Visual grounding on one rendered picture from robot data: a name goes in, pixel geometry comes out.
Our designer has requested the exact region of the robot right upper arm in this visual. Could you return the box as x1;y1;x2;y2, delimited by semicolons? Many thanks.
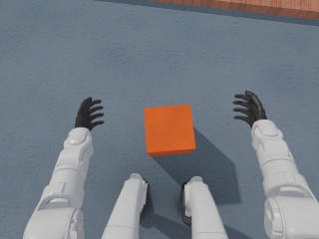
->
264;195;319;239

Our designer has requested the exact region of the carton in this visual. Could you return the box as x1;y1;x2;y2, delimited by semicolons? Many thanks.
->
144;105;196;156

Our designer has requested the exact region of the left robot hand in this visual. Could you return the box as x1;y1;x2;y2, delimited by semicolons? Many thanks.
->
74;97;104;131

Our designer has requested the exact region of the right robot hand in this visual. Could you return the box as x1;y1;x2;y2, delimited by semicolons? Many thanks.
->
233;91;267;128

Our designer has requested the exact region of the robot left foot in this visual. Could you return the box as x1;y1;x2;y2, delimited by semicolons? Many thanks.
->
140;179;149;221

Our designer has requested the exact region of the robot right forearm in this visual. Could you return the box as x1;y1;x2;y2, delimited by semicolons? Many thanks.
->
251;119;319;204

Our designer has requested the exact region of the robot left forearm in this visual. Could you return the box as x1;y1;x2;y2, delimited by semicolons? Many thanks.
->
23;127;94;239

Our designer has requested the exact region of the right robot thigh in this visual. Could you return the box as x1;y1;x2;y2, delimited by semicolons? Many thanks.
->
184;181;228;239

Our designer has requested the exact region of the robot left upper arm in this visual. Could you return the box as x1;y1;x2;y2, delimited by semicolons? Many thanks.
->
25;207;85;239

